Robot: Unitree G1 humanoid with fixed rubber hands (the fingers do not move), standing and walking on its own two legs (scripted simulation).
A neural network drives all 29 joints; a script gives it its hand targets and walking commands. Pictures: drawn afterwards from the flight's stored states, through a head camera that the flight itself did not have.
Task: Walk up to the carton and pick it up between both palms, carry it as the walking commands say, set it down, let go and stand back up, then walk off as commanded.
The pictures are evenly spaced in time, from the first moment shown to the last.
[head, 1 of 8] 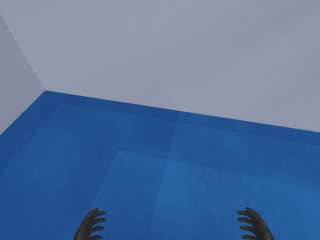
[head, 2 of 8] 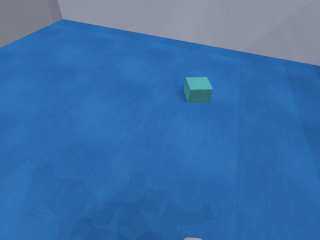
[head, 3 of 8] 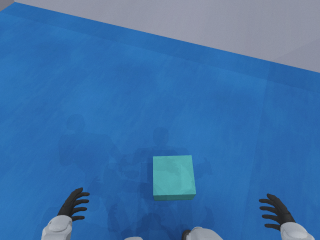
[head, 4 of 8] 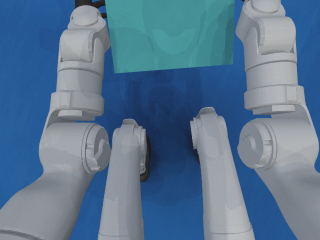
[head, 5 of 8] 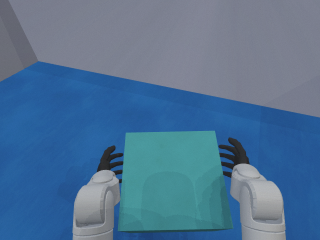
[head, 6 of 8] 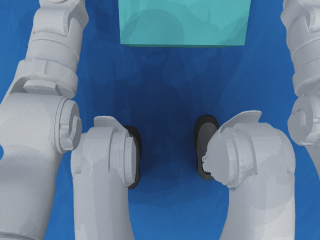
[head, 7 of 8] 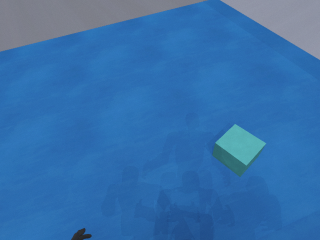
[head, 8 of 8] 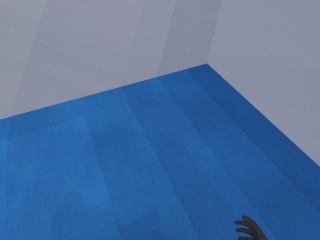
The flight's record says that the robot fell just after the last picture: no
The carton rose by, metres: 0.72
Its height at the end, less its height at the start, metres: +0.00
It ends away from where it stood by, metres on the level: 0.03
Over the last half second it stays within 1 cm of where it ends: yes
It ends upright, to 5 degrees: yes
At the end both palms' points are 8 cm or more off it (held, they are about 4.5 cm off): yes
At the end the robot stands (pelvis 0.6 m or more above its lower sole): yes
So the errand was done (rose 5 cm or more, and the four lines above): yes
